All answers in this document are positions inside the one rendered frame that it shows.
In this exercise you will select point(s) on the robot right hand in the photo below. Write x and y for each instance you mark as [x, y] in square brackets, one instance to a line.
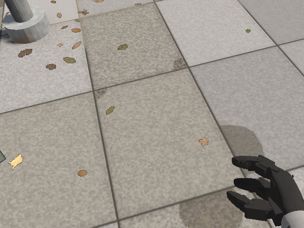
[279, 196]

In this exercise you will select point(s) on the robot right forearm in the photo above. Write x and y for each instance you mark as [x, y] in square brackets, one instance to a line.
[293, 219]

